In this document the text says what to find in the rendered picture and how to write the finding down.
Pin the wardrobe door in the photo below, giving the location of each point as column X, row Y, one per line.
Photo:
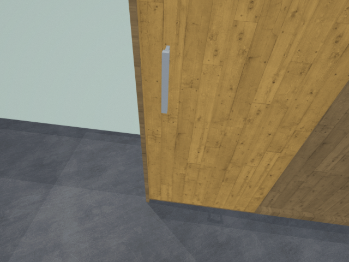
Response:
column 317, row 178
column 249, row 80

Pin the handle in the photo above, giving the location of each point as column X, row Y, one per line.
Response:
column 165, row 79

